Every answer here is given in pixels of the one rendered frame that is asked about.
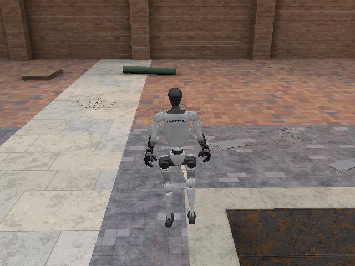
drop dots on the humanoid robot head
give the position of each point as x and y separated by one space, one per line
175 96

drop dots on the left robot upper arm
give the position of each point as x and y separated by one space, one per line
156 127

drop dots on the right robot hand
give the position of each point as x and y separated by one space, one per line
208 154

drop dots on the right robot forearm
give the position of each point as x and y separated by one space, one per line
204 144

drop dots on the left robot forearm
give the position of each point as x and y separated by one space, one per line
150 147

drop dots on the right robot upper arm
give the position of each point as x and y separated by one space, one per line
196 125

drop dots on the left robot hand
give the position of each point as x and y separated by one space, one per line
149 158

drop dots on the robot right thigh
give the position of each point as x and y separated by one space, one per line
190 161

